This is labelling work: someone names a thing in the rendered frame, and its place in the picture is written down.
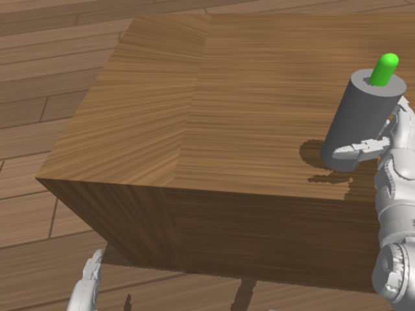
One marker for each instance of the bottle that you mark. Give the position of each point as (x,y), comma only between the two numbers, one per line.
(369,99)

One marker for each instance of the right robot arm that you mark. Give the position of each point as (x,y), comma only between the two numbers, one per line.
(394,273)

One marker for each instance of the right robot hand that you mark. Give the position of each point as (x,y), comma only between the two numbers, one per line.
(397,133)

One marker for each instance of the left robot hand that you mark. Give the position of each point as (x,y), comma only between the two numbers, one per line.
(85,292)

